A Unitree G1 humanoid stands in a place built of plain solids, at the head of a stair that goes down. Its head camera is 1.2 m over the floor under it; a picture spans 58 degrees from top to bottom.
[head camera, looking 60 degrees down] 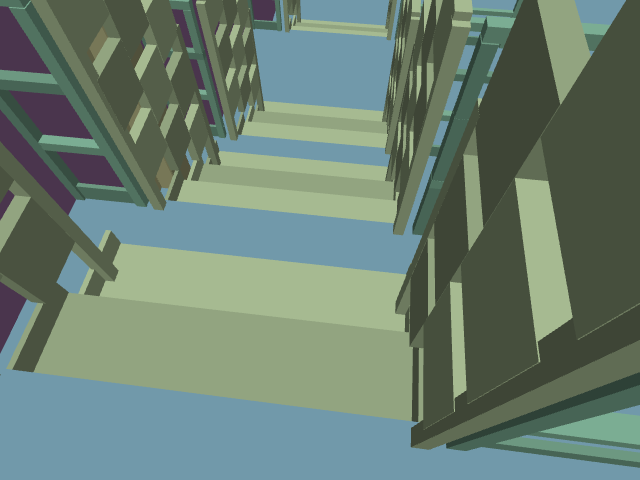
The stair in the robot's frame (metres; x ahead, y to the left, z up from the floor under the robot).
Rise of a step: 0.18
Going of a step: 0.30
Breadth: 1.22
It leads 7 degrees to the right of straight ahead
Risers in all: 3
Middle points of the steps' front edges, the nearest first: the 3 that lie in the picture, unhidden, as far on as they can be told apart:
0.22 0.31 0.00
0.52 0.28 -0.18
0.82 0.24 -0.36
